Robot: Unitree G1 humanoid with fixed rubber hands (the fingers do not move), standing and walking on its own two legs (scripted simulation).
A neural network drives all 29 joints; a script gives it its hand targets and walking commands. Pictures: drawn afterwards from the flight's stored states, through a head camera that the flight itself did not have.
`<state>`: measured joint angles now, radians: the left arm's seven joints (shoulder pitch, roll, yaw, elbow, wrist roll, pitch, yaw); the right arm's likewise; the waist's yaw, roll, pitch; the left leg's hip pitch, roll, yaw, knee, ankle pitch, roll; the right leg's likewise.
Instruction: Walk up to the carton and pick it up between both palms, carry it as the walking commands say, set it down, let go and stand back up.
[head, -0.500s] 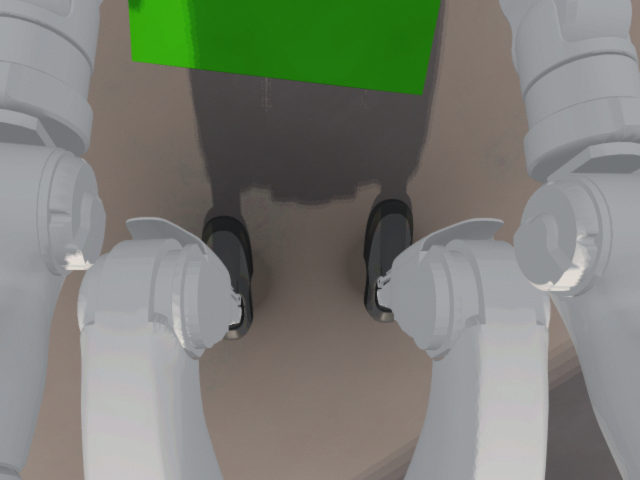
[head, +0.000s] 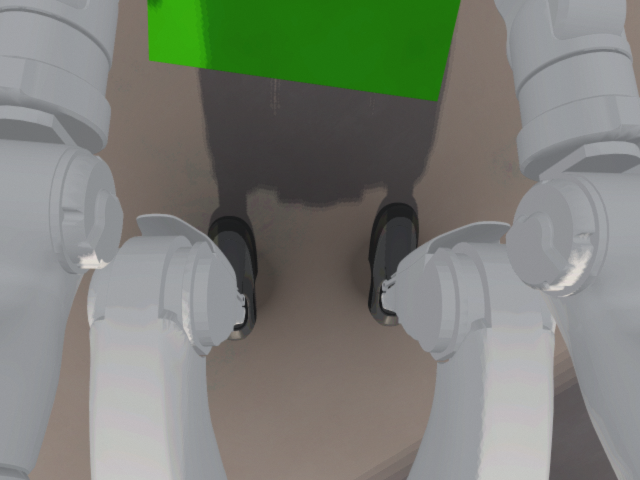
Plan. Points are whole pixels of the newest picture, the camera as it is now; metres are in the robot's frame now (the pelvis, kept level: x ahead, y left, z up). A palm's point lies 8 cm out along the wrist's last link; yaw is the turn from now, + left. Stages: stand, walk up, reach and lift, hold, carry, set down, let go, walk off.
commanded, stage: reach and lift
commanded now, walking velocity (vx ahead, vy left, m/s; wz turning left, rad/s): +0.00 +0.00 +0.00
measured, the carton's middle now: out of the picture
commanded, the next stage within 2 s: none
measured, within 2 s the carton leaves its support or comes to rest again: leaves its support in 0.68 s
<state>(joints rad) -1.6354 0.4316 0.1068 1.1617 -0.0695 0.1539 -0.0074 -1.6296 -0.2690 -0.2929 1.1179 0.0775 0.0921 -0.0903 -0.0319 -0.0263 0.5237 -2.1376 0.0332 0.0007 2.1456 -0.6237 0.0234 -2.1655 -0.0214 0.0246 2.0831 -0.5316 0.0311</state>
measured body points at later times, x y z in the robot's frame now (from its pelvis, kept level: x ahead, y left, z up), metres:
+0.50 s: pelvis +0.00 +0.00 -0.01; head +0.39 +0.02 +0.20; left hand +0.58 +0.17 -0.21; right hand +0.58 -0.15 -0.20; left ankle +0.10 +0.12 -0.36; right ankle +0.13 -0.14 -0.36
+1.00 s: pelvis -0.01 +0.00 -0.01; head +0.38 +0.01 +0.21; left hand +0.59 +0.15 -0.18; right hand +0.60 -0.16 -0.15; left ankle +0.10 +0.12 -0.36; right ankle +0.13 -0.14 -0.36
